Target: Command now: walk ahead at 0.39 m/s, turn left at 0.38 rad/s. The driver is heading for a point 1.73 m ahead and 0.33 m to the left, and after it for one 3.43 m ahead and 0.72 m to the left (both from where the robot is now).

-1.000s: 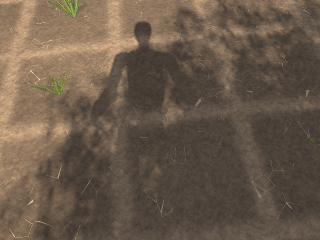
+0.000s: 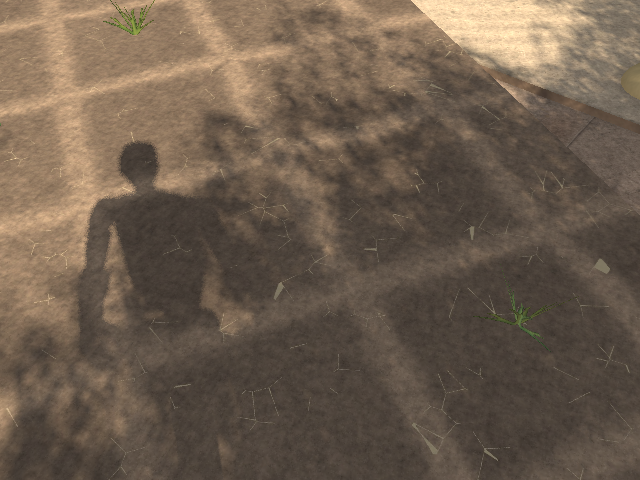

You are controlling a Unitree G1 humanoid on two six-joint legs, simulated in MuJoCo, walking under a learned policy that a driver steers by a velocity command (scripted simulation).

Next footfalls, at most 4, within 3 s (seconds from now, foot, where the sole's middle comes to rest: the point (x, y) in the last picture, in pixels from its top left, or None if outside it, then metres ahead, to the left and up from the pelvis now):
0.20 left None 0.22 0.18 -0.78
0.70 right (310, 451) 0.59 0.08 -0.78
1.14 left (174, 394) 0.72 0.40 -0.78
1.64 right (280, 285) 1.03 0.17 -0.78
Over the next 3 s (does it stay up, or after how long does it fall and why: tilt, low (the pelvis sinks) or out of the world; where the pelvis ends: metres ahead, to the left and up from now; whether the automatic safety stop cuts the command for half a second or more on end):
stays up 1.61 0.25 0.00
